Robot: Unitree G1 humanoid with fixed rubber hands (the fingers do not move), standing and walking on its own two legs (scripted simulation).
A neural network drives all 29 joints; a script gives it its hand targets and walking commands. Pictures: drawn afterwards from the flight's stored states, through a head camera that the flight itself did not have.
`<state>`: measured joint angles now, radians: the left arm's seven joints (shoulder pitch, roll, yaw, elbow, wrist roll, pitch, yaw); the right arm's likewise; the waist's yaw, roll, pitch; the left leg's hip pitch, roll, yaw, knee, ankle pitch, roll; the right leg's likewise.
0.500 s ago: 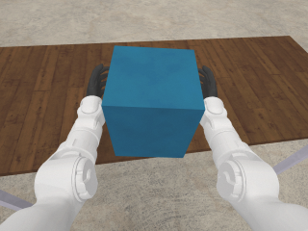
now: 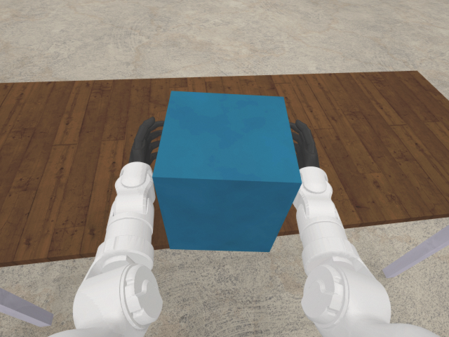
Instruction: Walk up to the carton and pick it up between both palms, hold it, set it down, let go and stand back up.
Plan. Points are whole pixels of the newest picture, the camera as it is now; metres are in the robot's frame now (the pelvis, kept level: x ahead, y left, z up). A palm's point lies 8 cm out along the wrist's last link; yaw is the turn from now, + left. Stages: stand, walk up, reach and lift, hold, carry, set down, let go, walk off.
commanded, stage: reach and lift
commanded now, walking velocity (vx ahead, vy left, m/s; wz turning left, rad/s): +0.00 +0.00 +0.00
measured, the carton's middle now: (223, 177) +0.41 +0.03 +0.04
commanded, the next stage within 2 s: none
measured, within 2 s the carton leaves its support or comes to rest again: leaves its support in 1.02 s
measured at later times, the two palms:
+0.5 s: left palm (142, 160) +0.40 +0.18 +0.08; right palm (306, 164) +0.41 -0.12 +0.09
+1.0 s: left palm (141, 159) +0.40 +0.18 +0.09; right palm (306, 163) +0.41 -0.12 +0.09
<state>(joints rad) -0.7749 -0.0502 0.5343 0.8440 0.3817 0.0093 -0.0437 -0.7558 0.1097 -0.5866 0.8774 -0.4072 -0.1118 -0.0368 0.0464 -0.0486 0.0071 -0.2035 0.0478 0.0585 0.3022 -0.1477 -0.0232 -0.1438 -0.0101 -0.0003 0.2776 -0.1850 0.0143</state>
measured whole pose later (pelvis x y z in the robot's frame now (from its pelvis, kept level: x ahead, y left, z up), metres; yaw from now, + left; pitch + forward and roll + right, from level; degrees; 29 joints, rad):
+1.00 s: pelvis +0.00 +0.00 +0.00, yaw +1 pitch +4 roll +0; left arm -0.75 -0.05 0.50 0.81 0.36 0.00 -0.03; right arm -0.73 0.10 -0.54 0.90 -0.37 -0.20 -0.07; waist 0.03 -0.06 -0.01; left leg -0.23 0.05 0.06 0.29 -0.13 -0.02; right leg -0.15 -0.02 -0.03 0.25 -0.17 0.01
